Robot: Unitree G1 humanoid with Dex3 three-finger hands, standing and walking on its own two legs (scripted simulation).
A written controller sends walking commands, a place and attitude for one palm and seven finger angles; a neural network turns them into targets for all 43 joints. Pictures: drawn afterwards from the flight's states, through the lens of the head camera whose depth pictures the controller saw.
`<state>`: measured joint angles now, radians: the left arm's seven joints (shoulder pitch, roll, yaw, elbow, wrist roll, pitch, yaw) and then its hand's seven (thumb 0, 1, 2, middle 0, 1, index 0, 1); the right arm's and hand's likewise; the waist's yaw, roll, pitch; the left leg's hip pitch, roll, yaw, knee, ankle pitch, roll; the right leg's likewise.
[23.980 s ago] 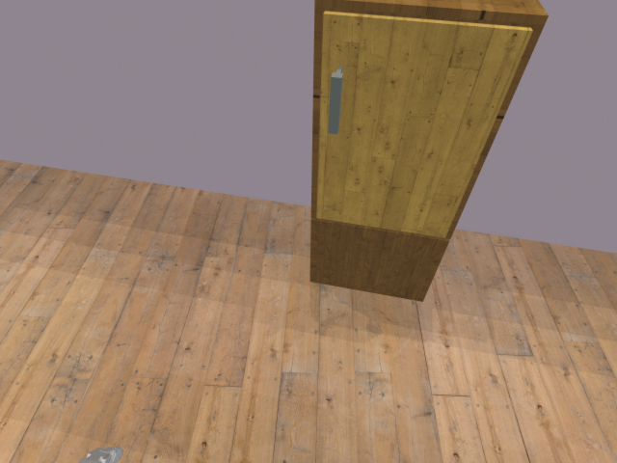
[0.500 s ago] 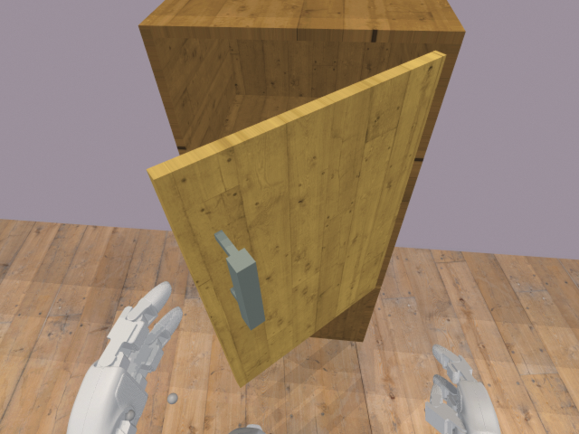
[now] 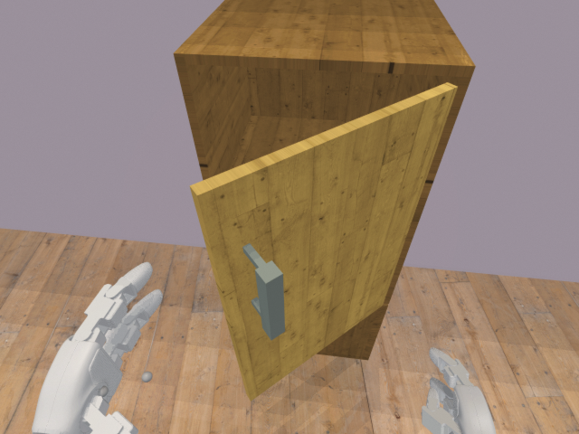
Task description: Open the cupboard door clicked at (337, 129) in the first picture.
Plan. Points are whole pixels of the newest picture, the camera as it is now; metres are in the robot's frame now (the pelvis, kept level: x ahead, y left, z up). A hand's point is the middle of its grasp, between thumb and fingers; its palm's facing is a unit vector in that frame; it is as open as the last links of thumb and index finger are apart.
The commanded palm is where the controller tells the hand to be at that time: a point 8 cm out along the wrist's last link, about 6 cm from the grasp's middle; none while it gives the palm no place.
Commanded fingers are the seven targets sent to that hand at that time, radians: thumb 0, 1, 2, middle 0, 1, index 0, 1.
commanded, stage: draw the hand back to the body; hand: left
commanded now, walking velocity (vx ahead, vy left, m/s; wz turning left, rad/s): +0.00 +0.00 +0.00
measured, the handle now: (262, 292) +0.28 +0.07 +0.09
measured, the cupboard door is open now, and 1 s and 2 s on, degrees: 42 42 42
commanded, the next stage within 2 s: step back with the hand held close in 1.10 s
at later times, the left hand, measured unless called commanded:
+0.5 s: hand (71, 310) +0.20 +0.24 +0.17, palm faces +0.32 -0.87 -0.37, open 11.7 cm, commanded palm +0.15 +0.29 +0.20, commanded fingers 0.00 0.55 0.75 -0.19 -0.30 -0.19 -0.30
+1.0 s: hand (67, 277) +0.22 +0.25 +0.19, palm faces +0.39 -0.84 -0.38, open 7.5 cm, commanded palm +0.17 +0.29 +0.22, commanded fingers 0.00 0.90 0.90 -0.20 -0.30 -0.20 -0.30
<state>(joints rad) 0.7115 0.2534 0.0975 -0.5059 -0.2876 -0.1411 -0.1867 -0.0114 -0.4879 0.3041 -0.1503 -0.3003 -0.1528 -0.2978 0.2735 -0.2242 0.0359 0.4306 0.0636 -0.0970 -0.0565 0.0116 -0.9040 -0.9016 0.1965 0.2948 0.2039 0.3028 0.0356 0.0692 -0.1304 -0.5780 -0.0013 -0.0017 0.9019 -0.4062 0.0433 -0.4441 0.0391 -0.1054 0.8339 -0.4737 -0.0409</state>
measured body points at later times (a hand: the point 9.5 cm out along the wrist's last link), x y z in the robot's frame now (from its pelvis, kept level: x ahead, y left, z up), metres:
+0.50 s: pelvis +0.02 +0.02 +0.04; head +0.00 +0.01 +0.49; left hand +0.17 +0.29 +0.19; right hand +0.21 -0.20 -0.03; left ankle +0.03 +0.09 -0.70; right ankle -0.02 -0.09 -0.70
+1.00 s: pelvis +0.02 +0.00 +0.05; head +0.01 -0.02 +0.50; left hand +0.19 +0.29 +0.22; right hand +0.20 -0.23 -0.04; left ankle +0.03 +0.09 -0.70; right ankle -0.02 -0.10 -0.70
